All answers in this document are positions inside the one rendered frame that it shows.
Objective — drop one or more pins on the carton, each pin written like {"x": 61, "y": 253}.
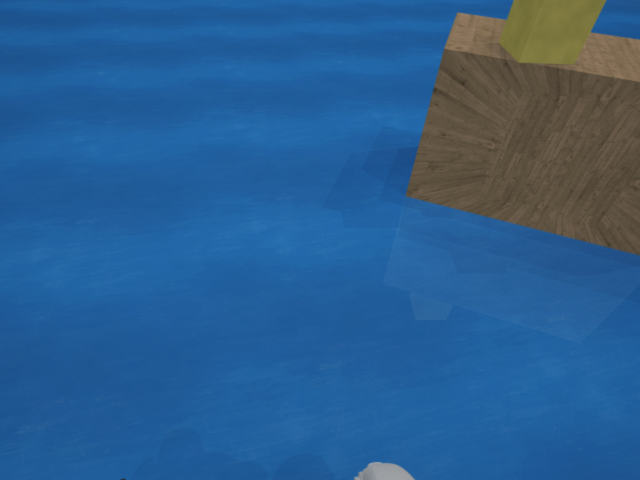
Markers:
{"x": 549, "y": 31}

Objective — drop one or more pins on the pedestal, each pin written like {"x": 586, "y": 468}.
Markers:
{"x": 553, "y": 147}

